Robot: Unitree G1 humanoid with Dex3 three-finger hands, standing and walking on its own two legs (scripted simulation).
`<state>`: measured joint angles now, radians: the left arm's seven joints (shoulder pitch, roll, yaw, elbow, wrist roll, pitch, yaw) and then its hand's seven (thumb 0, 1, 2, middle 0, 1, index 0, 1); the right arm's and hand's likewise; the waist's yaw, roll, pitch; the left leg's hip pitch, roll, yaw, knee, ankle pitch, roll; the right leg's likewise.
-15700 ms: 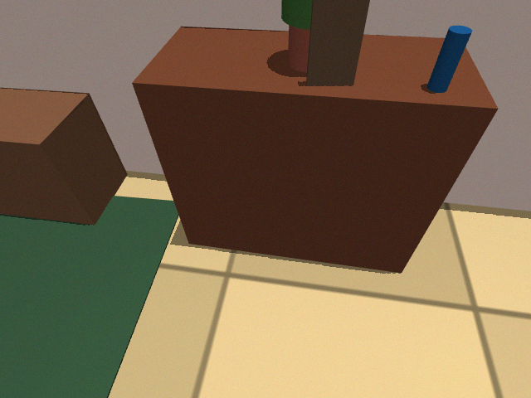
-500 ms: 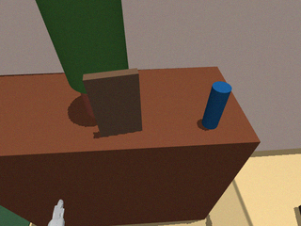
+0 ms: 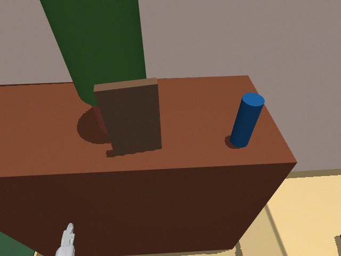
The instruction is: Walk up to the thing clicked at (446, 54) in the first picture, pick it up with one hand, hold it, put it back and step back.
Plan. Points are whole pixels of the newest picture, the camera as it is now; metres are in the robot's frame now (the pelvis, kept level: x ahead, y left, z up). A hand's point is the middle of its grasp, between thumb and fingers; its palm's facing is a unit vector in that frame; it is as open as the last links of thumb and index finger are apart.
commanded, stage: go down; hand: right
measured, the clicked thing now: (245, 122) +0.43 -0.17 +0.10
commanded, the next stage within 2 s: approach in 0.58 s
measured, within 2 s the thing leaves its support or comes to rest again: neither
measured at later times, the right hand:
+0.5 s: hand out of the picture +0.31 -0.37 +0.19, palm faces +0.14 +0.99 -0.01, open 17.7 cm
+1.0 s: hand (340, 132) +0.33 -0.32 +0.16, palm faces +0.06 +1.00 +0.00, open 17.6 cm
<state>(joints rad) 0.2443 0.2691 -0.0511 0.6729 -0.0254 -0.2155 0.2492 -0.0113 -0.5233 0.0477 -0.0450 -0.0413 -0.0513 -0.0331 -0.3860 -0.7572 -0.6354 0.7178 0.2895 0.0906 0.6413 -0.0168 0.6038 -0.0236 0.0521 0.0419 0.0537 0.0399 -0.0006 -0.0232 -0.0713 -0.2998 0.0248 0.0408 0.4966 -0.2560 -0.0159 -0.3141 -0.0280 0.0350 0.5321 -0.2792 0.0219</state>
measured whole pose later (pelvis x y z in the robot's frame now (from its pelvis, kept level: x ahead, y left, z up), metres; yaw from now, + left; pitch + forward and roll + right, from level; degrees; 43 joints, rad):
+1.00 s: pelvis -0.01 +0.00 +0.00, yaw +0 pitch +4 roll +0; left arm 0.25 0.26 -0.05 0.68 -0.01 -0.24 0.23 -0.01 -0.54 0.05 -0.05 -0.04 -0.05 -0.04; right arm -0.44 -0.64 -0.52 0.71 0.28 0.08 0.59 -0.01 0.58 -0.01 0.07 0.03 0.06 0.03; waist -0.01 -0.03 -0.06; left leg -0.34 0.03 0.04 0.54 -0.27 -0.02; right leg -0.34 -0.02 0.03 0.56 -0.28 0.02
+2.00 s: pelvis -0.02 +0.00 -0.01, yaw +2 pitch +4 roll +0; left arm 0.24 0.20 0.06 0.54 -0.01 -0.10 0.09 -0.01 -0.54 0.05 -0.06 -0.06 -0.06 -0.05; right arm -0.32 -0.22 -0.24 0.49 0.17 -0.16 0.05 -0.02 0.51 -0.06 0.14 0.10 0.14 0.10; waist 0.04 0.00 -0.05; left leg -0.42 0.02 0.00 0.65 -0.30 -0.01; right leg -0.40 -0.03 0.00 0.65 -0.31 0.03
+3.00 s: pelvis -0.01 +0.00 -0.01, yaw +2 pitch +3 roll +0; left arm 0.26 0.22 0.08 0.52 -0.02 -0.09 0.07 -0.01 -0.55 0.07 -0.06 -0.05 -0.05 -0.06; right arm -0.42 -0.25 -0.24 0.51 0.16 -0.10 0.02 -0.02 0.40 -0.85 0.96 1.16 0.97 1.17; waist 0.04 -0.02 -0.05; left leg -0.39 0.02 -0.01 0.63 -0.29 -0.02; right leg -0.37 -0.03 -0.01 0.62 -0.31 0.02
